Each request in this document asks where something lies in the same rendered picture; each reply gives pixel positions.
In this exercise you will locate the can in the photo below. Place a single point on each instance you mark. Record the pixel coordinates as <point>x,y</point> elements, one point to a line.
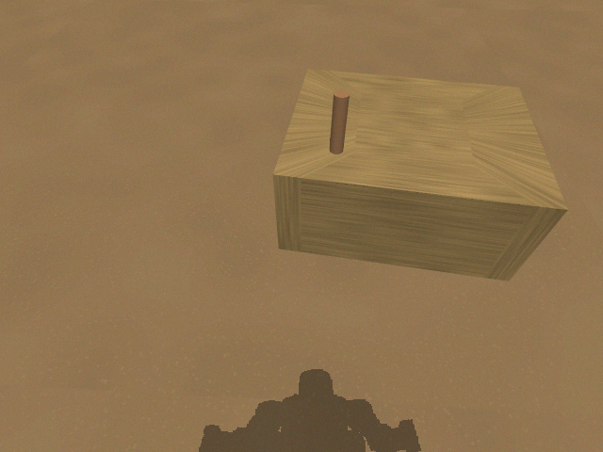
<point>339,120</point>

